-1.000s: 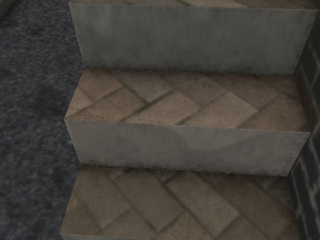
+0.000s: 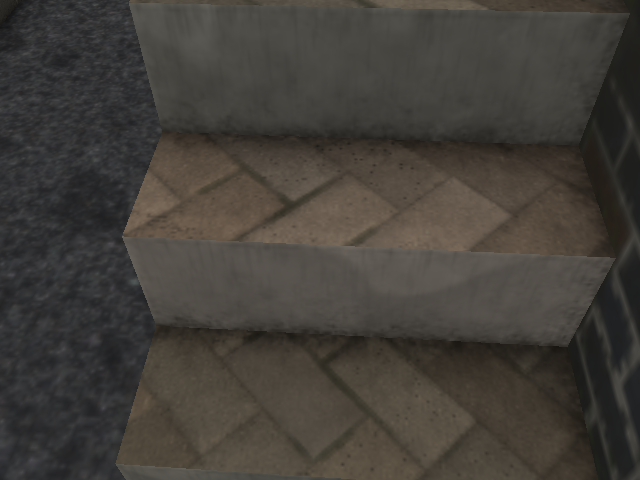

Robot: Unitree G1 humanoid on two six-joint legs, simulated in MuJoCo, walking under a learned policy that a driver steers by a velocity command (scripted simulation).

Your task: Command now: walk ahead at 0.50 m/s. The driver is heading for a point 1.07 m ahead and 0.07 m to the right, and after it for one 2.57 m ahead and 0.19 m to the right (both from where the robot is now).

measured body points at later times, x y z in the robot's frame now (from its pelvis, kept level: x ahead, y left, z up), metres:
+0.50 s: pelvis +0.00 +0.00 +0.00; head +0.01 -0.01 +0.45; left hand +0.07 +0.22 -0.14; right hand +0.11 -0.23 -0.14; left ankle -0.02 +0.11 -0.74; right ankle -0.05 -0.14 -0.74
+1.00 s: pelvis +0.01 +0.00 +0.00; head +0.02 +0.00 +0.45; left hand +0.07 +0.23 -0.14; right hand +0.10 -0.23 -0.15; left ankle -0.02 +0.11 -0.74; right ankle -0.05 -0.14 -0.74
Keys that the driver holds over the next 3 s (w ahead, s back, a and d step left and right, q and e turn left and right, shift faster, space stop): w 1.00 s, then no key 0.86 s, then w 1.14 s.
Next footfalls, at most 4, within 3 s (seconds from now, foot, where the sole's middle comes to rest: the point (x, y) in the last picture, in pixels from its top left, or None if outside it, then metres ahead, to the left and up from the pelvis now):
2.42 right None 0.19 -0.14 -0.56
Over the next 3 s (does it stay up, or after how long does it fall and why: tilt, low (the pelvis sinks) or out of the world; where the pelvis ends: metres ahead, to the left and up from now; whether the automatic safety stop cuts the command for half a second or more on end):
stays up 0.20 -0.01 0.21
